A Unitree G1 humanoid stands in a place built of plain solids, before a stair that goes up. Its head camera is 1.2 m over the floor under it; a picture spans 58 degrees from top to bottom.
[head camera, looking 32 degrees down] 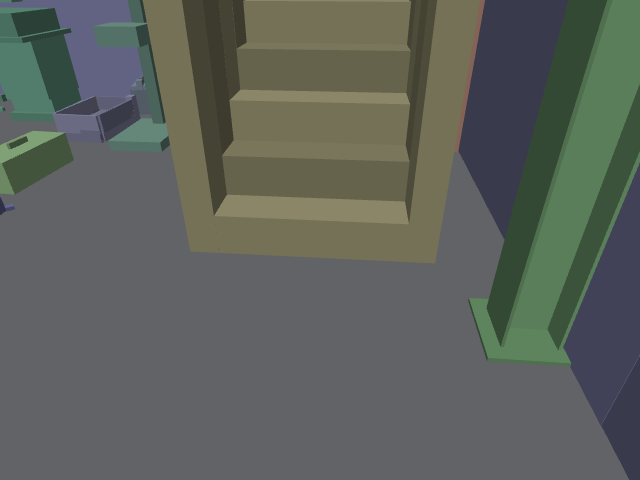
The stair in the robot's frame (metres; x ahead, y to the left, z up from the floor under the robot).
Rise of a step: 0.21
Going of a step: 0.23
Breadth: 0.95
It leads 5 degrees to the right of straight ahead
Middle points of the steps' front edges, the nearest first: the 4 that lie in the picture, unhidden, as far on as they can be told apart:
1.76 0.05 0.21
1.99 0.03 0.42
2.22 0.01 0.63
2.45 -0.01 0.84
